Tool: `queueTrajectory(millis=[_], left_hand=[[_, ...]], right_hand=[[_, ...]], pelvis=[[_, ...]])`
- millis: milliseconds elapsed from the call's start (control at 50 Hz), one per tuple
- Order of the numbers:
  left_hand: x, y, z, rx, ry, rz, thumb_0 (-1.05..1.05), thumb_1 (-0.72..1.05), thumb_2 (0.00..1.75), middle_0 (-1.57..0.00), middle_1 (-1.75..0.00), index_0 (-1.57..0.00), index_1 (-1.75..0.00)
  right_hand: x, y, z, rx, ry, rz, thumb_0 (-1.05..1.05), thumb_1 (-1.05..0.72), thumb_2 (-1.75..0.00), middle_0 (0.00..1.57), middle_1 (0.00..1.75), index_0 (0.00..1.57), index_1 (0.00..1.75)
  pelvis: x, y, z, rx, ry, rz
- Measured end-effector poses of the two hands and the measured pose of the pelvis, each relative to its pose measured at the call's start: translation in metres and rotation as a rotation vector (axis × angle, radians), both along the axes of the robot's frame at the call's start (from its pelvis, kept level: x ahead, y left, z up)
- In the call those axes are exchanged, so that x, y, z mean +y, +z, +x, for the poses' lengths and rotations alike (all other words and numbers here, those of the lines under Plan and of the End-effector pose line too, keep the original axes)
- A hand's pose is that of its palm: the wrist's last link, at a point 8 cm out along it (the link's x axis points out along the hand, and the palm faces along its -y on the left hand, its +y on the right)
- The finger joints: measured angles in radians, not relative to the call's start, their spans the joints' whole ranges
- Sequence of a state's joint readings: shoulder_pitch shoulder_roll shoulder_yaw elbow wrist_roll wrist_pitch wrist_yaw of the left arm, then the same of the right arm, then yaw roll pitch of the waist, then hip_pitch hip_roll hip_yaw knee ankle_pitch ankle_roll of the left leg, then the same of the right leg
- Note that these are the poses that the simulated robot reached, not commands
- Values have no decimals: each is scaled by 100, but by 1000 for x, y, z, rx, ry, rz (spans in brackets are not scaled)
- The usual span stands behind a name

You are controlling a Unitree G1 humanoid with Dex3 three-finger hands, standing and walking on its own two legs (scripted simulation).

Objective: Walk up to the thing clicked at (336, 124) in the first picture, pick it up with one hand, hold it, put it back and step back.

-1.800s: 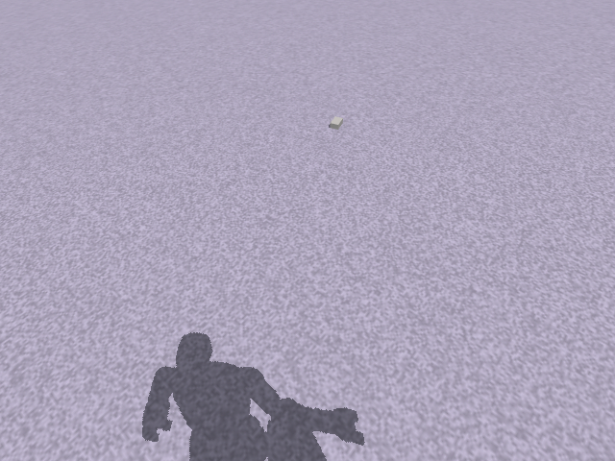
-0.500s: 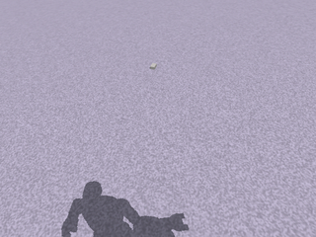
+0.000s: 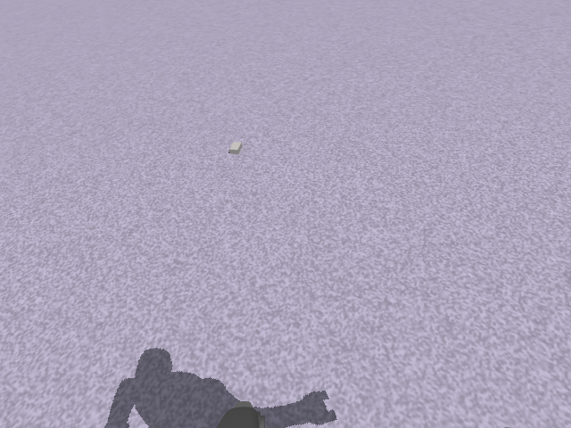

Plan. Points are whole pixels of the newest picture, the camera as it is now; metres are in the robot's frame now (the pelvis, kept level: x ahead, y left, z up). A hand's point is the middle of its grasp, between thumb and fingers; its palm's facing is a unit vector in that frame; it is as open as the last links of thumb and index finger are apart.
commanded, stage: walk up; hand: left
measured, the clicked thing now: (235, 147) +1.78 +0.45 -0.76
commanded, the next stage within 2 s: none
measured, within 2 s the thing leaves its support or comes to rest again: neither
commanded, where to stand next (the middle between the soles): +1.35 +0.28 m, yaw -9 degrees
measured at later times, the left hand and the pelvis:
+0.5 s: hand (164, 262) +0.47 +0.32 -0.12, palm faces -0.14 -0.90 -0.42, open 7.4 cm; pelvis +0.31 +0.05 -0.01, yaw -5 degrees
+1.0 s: hand (153, 231) +0.60 +0.40 -0.17, palm faces -0.09 -0.90 -0.42, open 7.4 cm; pelvis +0.57 +0.10 -0.03, yaw -5 degrees
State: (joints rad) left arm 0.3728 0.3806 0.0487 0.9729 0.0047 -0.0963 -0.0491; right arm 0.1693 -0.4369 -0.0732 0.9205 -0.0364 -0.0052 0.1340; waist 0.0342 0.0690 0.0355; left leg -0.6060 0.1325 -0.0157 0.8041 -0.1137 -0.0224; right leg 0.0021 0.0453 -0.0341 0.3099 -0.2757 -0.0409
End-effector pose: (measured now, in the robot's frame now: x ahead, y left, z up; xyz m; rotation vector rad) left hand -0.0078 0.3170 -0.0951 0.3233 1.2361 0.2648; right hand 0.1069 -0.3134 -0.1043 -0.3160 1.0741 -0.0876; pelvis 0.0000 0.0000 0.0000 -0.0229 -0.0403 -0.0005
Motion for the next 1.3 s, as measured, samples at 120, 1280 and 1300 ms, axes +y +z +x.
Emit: queueTrajectory(millis=[120, 1280, 1300], left_hand=[[30, -20, 83, 32, -27, 0, 1, 90, 90, -21, -31, -21, -30], [135, -12, 822, -106, -258, -7, 1, 91, 90, -20, -30, -21, -30], [134, -10, 835, -106, -267, -5, 1, 91, 90, -20, -30, -21, -30]], right_hand=[[12, -5, 81, 34, -11, -55, 1, -90, -90, 21, 30, 21, 30], [140, 8, 559, 103, -269, -73, 1, -90, -90, 21, 30, 21, 30], [142, 5, 561, 116, -276, -66, 1, -90, -90, 21, 30, 21, 30]], pelvis=[[24, -15, 80, 33, -3, -22], [143, -3, 690, -3, -126, 24], [144, -3, 699, -2, -129, 28]])
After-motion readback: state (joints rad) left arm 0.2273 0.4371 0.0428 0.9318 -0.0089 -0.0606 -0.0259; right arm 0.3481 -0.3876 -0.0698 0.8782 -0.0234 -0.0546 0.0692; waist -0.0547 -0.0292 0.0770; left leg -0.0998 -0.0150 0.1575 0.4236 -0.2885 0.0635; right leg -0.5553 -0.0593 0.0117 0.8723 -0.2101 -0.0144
